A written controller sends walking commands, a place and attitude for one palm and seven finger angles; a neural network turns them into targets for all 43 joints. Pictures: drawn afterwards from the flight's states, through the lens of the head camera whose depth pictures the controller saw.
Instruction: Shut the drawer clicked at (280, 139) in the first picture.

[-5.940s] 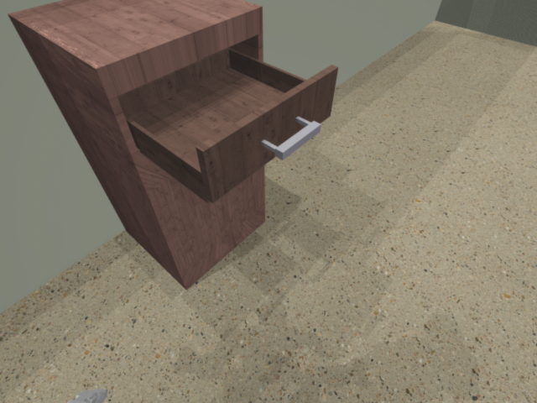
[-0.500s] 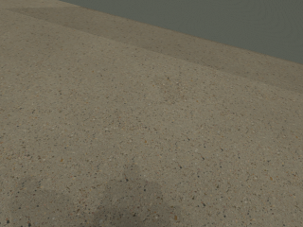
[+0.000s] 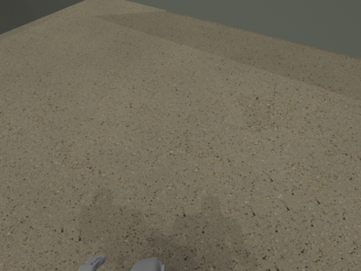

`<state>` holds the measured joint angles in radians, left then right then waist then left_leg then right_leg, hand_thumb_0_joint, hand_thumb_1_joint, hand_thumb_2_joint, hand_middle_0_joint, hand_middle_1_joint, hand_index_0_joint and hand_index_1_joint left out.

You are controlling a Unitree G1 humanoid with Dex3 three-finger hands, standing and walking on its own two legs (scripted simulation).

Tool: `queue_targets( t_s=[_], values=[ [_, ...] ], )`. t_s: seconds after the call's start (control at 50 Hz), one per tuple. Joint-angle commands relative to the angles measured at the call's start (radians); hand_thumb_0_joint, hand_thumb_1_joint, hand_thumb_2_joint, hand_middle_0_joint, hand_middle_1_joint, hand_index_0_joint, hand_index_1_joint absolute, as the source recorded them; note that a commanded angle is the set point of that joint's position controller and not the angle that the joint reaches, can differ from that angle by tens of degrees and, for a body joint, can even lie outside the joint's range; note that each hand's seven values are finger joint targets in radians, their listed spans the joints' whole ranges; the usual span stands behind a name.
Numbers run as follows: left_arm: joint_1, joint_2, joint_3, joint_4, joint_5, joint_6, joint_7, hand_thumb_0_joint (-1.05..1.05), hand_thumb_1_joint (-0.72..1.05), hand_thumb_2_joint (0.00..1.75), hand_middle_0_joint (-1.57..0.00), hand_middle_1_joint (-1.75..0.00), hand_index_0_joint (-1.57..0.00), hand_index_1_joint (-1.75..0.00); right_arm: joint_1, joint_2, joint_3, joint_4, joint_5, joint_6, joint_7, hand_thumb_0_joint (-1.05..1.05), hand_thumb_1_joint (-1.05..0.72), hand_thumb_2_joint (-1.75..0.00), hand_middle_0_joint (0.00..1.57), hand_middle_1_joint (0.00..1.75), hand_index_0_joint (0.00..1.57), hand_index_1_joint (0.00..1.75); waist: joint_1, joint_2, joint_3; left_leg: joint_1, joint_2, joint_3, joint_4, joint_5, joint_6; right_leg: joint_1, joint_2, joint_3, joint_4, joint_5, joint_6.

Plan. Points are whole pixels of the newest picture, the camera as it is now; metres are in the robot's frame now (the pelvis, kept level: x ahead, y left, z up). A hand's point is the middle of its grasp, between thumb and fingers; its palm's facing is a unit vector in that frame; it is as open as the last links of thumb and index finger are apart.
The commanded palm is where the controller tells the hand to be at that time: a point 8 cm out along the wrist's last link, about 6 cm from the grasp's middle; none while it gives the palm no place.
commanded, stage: walk to a spot facing it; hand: left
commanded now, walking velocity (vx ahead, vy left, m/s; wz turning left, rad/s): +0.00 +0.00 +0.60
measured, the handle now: out of the picture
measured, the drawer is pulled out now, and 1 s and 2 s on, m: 0.28 0.28 0.28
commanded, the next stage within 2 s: none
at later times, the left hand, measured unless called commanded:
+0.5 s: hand out of the picture -0.01 +0.27 -0.17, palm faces +0.36 -0.89 -0.27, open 7.4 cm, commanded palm none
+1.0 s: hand out of the picture -0.02 +0.20 -0.15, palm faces +0.59 -0.76 -0.27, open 7.4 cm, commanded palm none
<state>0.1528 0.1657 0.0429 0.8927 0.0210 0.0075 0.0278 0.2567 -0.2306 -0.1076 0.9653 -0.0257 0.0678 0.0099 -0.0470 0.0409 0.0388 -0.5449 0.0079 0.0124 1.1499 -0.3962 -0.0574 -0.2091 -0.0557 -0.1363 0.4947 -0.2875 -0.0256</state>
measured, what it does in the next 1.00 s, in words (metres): steps on the spot, turning left: left foot, then right foot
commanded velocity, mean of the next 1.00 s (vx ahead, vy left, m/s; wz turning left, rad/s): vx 0.00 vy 0.00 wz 0.60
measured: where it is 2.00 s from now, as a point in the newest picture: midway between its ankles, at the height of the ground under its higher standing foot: outside the picture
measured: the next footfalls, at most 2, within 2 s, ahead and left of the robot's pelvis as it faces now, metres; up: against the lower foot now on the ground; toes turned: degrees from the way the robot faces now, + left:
left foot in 0.28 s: +0.02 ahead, +0.16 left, +0.00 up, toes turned +18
right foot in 0.70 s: +0.11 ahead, -0.08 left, +0.00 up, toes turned +24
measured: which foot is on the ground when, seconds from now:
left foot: up 0.00-0.26, down 0.28-0.70, up 0.72-1.00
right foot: down 0.00-0.28, up 0.30-0.68, down 0.70-1.00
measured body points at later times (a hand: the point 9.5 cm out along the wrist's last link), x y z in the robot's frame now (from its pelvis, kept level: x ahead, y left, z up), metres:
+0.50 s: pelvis +0.01 +0.04 +0.00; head +0.05 +0.07 +0.44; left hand -0.03 +0.32 -0.15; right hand +0.21 -0.16 -0.13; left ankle -0.02 +0.14 -0.74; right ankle +0.03 -0.11 -0.67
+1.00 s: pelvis +0.04 +0.00 +0.00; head +0.08 +0.01 +0.45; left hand -0.05 +0.24 -0.13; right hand +0.25 -0.18 -0.15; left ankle -0.06 +0.11 -0.67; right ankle +0.08 -0.09 -0.74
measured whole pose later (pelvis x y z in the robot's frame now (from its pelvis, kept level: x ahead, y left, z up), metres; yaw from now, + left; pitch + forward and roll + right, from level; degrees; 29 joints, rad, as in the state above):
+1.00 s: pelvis +0.04 +0.00 +0.00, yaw +38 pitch +0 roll +2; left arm 0.22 0.18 0.03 0.87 0.03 0.01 0.02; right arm 0.18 -0.26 -0.09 0.95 -0.02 0.09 0.03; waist -0.01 0.01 0.09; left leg -0.46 0.04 0.03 1.02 -0.42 -0.08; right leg -0.19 -0.12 -0.22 0.51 -0.31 -0.01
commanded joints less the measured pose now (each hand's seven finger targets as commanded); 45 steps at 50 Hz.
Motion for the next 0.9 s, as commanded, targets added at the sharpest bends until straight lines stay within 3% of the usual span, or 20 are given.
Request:
queue_targets(
  t_s=[0.0, 0.16, 0.22, 0.24, 0.26, 0.28, 0.3, 0.32, 0.36, 0.4, 0.48, 0.54, 0.62, 0.64, 0.66, 0.68, 0.7, 0.74, 0.78, 0.88],
  values=[
    [0.063, 0.179, 0.045, -0.053, 0.002, -0.019, 0.011, 0.00, 0.90, 0.90, -0.20, -0.30, -0.20, -0.30, -0.060, -0.057, 0.000, -0.096, 0.002, -0.009, 0.009, 0.00, -0.90, -0.90, 0.20, 0.30, 0.20, 0.30, 0.051, -0.211, 0.000, -0.065, 0.053, 0.019, -0.001, 0.007, -0.029, 0.073, -0.282, 0.117, -0.164, 0.372, -0.095],
    [0.130, 0.258, 0.062, -0.031, 0.013, -0.004, 0.002, 0.00, 0.90, 0.90, -0.20, -0.30, -0.20, -0.30, -0.188, -0.063, 0.026, -0.160, 0.014, -0.023, 0.017, 0.00, -0.90, -0.90, 0.20, 0.30, 0.20, 0.30, 0.097, -0.277, -0.057, 0.103, 0.028, 0.106, -0.382, -0.032, -0.001, 0.144, -0.313, 0.042, -0.063, 0.537, -0.087],
    [0.115, 0.270, 0.071, -0.031, 0.001, 0.002, -0.003, 0.00, 0.90, 0.90, -0.20, -0.30, -0.20, -0.30, -0.100, -0.107, 0.019, -0.149, 0.010, -0.040, 0.013, 0.00, -0.90, -0.90, 0.20, 0.30, 0.20, 0.30, 0.045, -0.223, -0.128, 0.306, 0.015, 0.130, -0.657, 0.164, 0.020, 0.109, -0.294, -0.043, 0.104, 0.500, -0.018],
    [0.126, 0.246, 0.066, -0.038, -0.005, 0.004, -0.008, 0.00, 0.90, 0.90, -0.20, -0.30, -0.20, -0.30, -0.035, -0.176, 0.002, -0.137, 0.008, -0.050, 0.012, 0.00, -0.90, -0.90, 0.20, 0.30, 0.20, 0.30, 0.009, -0.058, -0.186, 0.525, 0.094, 0.024, -0.757, 0.361, 0.057, -0.045, -0.255, -0.062, 0.306, 0.372, 0.033],
    [0.117, 0.181, 0.051, -0.084, -0.012, 0.003, -0.018, 0.00, 0.90, 0.90, -0.20, -0.30, -0.20, -0.30, 0.037, -0.304, -0.031, -0.130, 0.005, -0.057, 0.006, 0.00, -0.90, -0.90, 0.20, 0.30, 0.20, 0.30, -0.033, 0.273, -0.214, 0.709, 0.389, -0.345, -0.738, 0.839, 0.200, -0.374, -0.103, -0.072, 0.539, -0.298, 0.120],
    [0.063, 0.188, 0.042, -0.109, 0.000, 0.017, -0.009, 0.00, 0.90, 0.90, -0.20, -0.30, -0.20, -0.30, 0.093, -0.322, -0.030, -0.104, 0.018, -0.049, -0.001, 0.00, -0.90, -0.90, 0.20, 0.30, 0.20, 0.30, -0.050, 0.199, -0.217, 0.678, 0.455, -0.350, -0.721, 0.984, 0.273, -0.422, -0.090, 0.044, 0.648, -0.390, 0.116],
    [0.042, 0.173, 0.044, -0.100, -0.003, 0.022, -0.001, 0.00, 0.90, 0.90, -0.20, -0.30, -0.20, -0.30, 0.081, -0.298, -0.024, -0.096, 0.018, -0.055, -0.015, 0.00, -0.90, -0.90, 0.20, 0.30, 0.20, 0.30, -0.046, 0.234, -0.227, 0.651, 0.404, -0.332, -0.705, 0.971, 0.269, -0.434, -0.086, 0.101, 0.694, -0.343, 0.119],
    [0.023, 0.183, 0.049, -0.091, -0.006, 0.021, -0.003, 0.00, 0.90, 0.90, -0.20, -0.30, -0.20, -0.30, 0.020, -0.267, -0.016, -0.110, 0.012, -0.053, -0.023, 0.00, -0.90, -0.90, 0.20, 0.30, 0.20, 0.30, -0.032, 0.233, -0.160, 0.558, 0.350, -0.285, -0.718, 0.880, 0.258, -0.430, -0.083, 0.118, 0.721, -0.282, 0.123],
    [0.064, 0.186, 0.054, -0.063, -0.005, 0.022, -0.016, 0.00, 0.90, 0.90, -0.20, -0.30, -0.20, -0.30, -0.101, -0.217, 0.004, -0.145, 0.008, -0.057, -0.022, 0.00, -0.90, -0.90, 0.20, 0.30, 0.20, 0.30, 0.030, 0.136, -0.094, 0.437, 0.254, -0.191, -0.742, 0.739, 0.208, -0.372, -0.073, 0.116, 0.709, -0.163, 0.127],
    [0.090, 0.186, 0.053, -0.054, -0.006, 0.027, -0.019, 0.00, 0.90, 0.90, -0.20, -0.30, -0.20, -0.30, -0.127, -0.211, 0.006, -0.152, 0.009, -0.060, -0.019, 0.00, -0.90, -0.90, 0.20, 0.30, 0.20, 0.30, 0.045, 0.117, -0.083, 0.393, 0.220, -0.173, -0.770, 0.653, 0.200, -0.329, -0.060, 0.117, 0.658, -0.119, 0.130],
    [0.048, 0.174, 0.049, -0.081, -0.008, 0.028, -0.017, 0.00, 0.90, 0.90, -0.20, -0.30, -0.20, -0.30, -0.100, -0.216, -0.003, -0.145, 0.006, -0.055, -0.016, 0.00, -0.90, -0.90, 0.20, 0.30, 0.20, 0.30, 0.026, 0.100, -0.079, 0.383, 0.216, -0.251, -0.789, 0.521, 0.222, -0.298, -0.031, 0.122, 0.516, -0.135, 0.130],
    [0.016, 0.164, 0.045, -0.107, -0.010, 0.020, -0.014, 0.00, 0.90, 0.90, -0.20, -0.30, -0.20, -0.30, -0.083, -0.216, -0.010, -0.138, 0.003, -0.049, -0.015, 0.00, -0.90, -0.90, 0.20, 0.30, 0.20, 0.30, 0.016, 0.125, -0.092, 0.395, 0.208, -0.304, -0.757, 0.560, 0.229, -0.257, -0.001, 0.121, 0.390, -0.156, 0.122],
    [0.100, 0.159, 0.044, -0.099, -0.018, 0.003, -0.008, 0.00, 0.90, 0.90, -0.20, -0.30, -0.20, -0.30, -0.128, -0.210, -0.019, -0.154, 0.007, -0.042, -0.015, 0.00, -0.90, -0.90, 0.20, 0.30, 0.20, 0.30, 0.064, 0.115, -0.121, 0.290, 0.160, -0.341, -0.662, 0.577, 0.192, -0.031, 0.044, 0.094, 0.092, -0.020, 0.107],
    [0.146, 0.186, 0.049, -0.090, -0.015, -0.007, -0.005, 0.00, 0.90, 0.90, -0.20, -0.30, -0.20, -0.30, -0.136, -0.191, -0.018, -0.159, 0.014, -0.043, -0.013, 0.00, -0.90, -0.90, 0.20, 0.30, 0.20, 0.30, 0.089, 0.069, -0.128, 0.216, 0.118, -0.322, -0.600, 0.490, 0.151, 0.086, 0.018, 0.110, -0.058, 0.087, 0.101],
    [0.178, 0.262, 0.066, -0.088, 0.000, -0.021, 0.004, 0.00, 0.90, 0.90, -0.20, -0.30, -0.20, -0.30, -0.105, -0.123, -0.010, -0.169, 0.022, -0.046, -0.007, 0.00, -0.90, -0.90, 0.20, 0.30, 0.20, 0.30, 0.101, -0.152, -0.159, 0.045, 0.013, -0.210, -0.422, 0.207, 0.075, 0.249, -0.190, 0.301, -0.182, 0.151, 0.046],
    [0.172, 0.336, 0.074, -0.097, 0.006, -0.020, 0.006, 0.00, 0.90, 0.90, -0.20, -0.30, -0.20, -0.30, -0.093, -0.083, -0.003, -0.195, 0.017, -0.047, -0.005, 0.00, -0.90, -0.90, 0.20, 0.30, 0.20, 0.30, 0.097, -0.358, -0.138, -0.083, -0.095, -0.060, -0.196, -0.214, 0.012, 0.243, -0.432, 0.509, -0.199, 0.319, -0.071],
    [0.150, 0.304, 0.073, -0.103, -0.003, -0.021, 0.011, 0.00, 0.90, 0.90, -0.20, -0.30, -0.20, -0.30, -0.095, -0.131, -0.014, -0.176, 0.005, -0.033, -0.007, 0.00, -0.90, -0.90, 0.20, 0.30, 0.20, 0.30, 0.095, -0.344, -0.116, -0.050, -0.031, -0.130, -0.040, -0.208, 0.023, 0.120, -0.433, 0.489, -0.211, 0.276, -0.104],
    [0.032, 0.233, 0.057, -0.127, -0.003, -0.012, 0.013, 0.00, 0.90, 0.90, -0.20, -0.30, -0.20, -0.30, -0.097, -0.121, -0.016, -0.143, 0.005, -0.019, 0.005, 0.00, -0.90, -0.90, 0.20, 0.30, 0.20, 0.30, 0.041, -0.206, -0.008, -0.053, 0.011, -0.098, 0.101, -0.074, 0.015, 0.003, -0.338, 0.343, -0.201, 0.199, -0.101],
    [0.004, 0.195, 0.040, -0.130, 0.001, -0.020, 0.008, 0.00, 0.90, 0.90, -0.20, -0.30, -0.20, -0.30, -0.065, -0.094, -0.006, -0.115, 0.003, -0.015, 0.017, 0.00, -0.90, -0.90, 0.20, 0.30, 0.20, 0.30, 0.021, -0.197, -0.006, -0.047, 0.017, -0.050, 0.107, 0.015, -0.006, 0.029, -0.261, 0.180, -0.162, 0.313, -0.072],
    [0.111, 0.219, 0.046, -0.085, 0.004, -0.019, 0.010, 0.00, 0.90, 0.90, -0.20, -0.30, -0.20, -0.30, -0.133, -0.082, 0.006, -0.122, 0.007, -0.009, 0.019, 0.00, -0.90, -0.90, 0.20, 0.30, 0.20, 0.30, 0.074, -0.210, -0.032, -0.035, 0.029, 0.011, -0.052, -0.012, -0.028, 0.147, -0.283, 0.104, -0.138, 0.456, -0.090]
  ],
)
